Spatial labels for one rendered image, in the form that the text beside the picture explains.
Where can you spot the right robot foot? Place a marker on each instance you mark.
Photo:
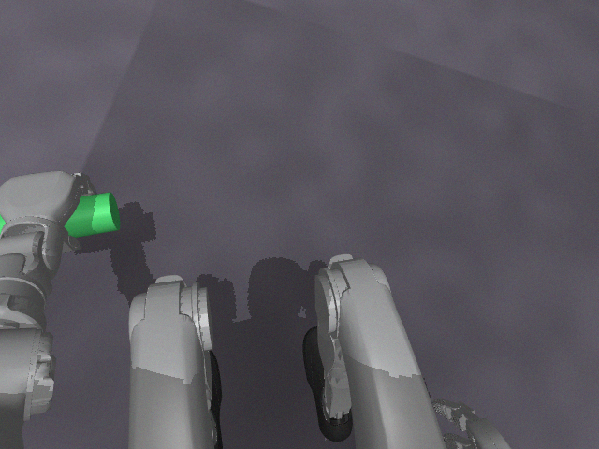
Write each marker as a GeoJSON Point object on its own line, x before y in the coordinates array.
{"type": "Point", "coordinates": [335, 430]}

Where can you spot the bottle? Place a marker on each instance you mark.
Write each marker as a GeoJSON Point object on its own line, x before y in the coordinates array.
{"type": "Point", "coordinates": [95, 214]}

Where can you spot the left robot arm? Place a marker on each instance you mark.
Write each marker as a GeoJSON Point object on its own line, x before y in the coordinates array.
{"type": "Point", "coordinates": [30, 256]}

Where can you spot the left robot hand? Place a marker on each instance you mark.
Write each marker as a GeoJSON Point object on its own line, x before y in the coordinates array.
{"type": "Point", "coordinates": [51, 195]}

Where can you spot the right robot hand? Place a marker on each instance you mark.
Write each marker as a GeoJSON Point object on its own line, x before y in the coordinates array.
{"type": "Point", "coordinates": [482, 433]}

